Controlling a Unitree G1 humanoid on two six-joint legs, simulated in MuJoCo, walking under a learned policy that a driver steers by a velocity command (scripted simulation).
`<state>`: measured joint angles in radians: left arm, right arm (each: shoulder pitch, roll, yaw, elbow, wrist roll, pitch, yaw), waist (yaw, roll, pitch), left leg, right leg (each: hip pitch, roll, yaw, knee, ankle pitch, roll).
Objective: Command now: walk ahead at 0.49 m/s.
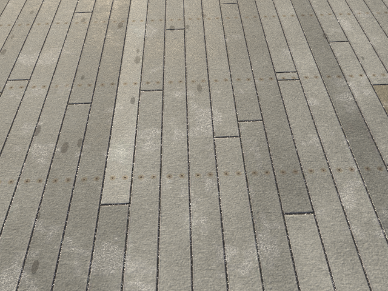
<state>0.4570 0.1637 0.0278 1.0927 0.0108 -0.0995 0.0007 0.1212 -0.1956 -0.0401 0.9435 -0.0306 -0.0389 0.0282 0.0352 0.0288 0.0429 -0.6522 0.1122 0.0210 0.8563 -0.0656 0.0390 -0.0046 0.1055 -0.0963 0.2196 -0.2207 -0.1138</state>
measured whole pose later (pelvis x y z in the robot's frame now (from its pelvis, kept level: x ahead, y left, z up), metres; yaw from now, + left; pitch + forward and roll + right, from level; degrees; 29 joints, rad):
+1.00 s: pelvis +0.56 -0.02 +0.00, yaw +0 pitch -1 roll +0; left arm 0.36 0.19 0.05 1.04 0.01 -0.09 0.00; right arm 0.23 -0.21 -0.06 0.97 -0.04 -0.05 0.02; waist 0.01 0.03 0.04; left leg -0.55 0.09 0.00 1.06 -0.23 0.06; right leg -0.13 0.08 -0.11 0.31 -0.17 -0.11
